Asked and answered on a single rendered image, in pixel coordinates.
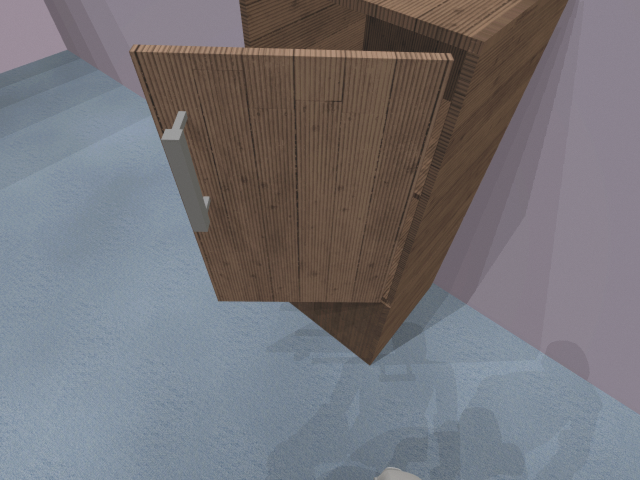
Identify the cupboard door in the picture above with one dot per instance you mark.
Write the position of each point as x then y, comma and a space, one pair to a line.
310, 158

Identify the handle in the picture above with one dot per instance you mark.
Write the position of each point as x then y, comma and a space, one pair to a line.
177, 151

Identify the robot right shin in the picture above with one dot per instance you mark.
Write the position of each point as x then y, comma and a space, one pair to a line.
390, 468

